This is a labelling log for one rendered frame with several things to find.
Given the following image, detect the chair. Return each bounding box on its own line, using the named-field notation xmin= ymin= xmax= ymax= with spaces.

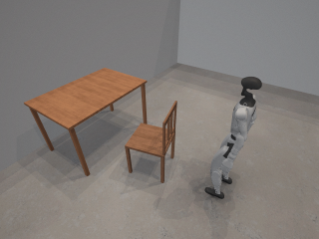
xmin=125 ymin=101 xmax=177 ymax=183

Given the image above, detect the humanoid robot head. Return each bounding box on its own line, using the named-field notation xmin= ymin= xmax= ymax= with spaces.
xmin=239 ymin=77 xmax=262 ymax=108

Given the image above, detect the left robot thigh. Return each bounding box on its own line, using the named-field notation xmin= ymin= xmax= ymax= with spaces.
xmin=210 ymin=144 xmax=233 ymax=176

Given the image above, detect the robot left hand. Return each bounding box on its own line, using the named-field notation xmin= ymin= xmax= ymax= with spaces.
xmin=219 ymin=158 xmax=234 ymax=173

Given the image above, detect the robot right upper arm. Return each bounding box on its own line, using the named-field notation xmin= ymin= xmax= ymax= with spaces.
xmin=251 ymin=95 xmax=257 ymax=121

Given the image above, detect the table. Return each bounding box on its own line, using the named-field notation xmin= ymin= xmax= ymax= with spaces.
xmin=24 ymin=68 xmax=148 ymax=176

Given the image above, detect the right robot forearm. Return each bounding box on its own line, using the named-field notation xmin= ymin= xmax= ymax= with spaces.
xmin=247 ymin=120 xmax=255 ymax=133

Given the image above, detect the robot left upper arm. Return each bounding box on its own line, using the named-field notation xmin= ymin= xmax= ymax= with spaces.
xmin=235 ymin=107 xmax=248 ymax=141

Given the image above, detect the left robot forearm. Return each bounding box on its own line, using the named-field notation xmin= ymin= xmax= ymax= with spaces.
xmin=227 ymin=135 xmax=244 ymax=161

